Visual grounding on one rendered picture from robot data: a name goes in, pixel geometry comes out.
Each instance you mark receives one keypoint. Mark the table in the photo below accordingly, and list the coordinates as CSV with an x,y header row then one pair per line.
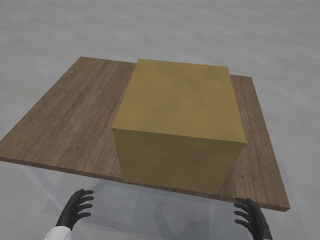
x,y
70,130

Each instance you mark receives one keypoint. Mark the robot left hand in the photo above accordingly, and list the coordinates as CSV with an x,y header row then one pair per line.
x,y
69,216

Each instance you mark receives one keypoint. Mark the carton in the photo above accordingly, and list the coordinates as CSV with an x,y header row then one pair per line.
x,y
178,126

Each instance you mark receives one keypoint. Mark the left robot forearm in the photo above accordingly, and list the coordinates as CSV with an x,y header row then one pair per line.
x,y
59,233

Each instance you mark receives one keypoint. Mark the robot right hand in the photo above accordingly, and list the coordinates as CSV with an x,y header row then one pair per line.
x,y
257,225

